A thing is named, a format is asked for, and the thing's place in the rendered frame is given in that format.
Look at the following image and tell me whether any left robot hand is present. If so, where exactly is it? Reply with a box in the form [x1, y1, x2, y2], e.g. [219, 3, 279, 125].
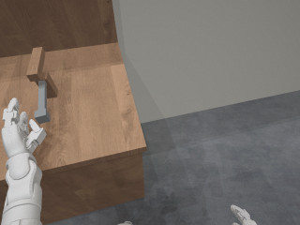
[1, 97, 47, 159]

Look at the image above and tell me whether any left robot forearm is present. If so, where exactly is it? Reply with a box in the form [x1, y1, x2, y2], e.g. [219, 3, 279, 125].
[1, 153, 42, 225]

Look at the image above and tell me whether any right robot hand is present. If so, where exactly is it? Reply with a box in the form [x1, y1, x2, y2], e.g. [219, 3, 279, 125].
[231, 204, 257, 225]

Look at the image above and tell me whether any tap lever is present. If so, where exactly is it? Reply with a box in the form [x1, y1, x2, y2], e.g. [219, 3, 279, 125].
[34, 80, 51, 124]

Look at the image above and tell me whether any counter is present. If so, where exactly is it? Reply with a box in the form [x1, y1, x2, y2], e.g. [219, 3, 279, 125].
[0, 0, 147, 225]

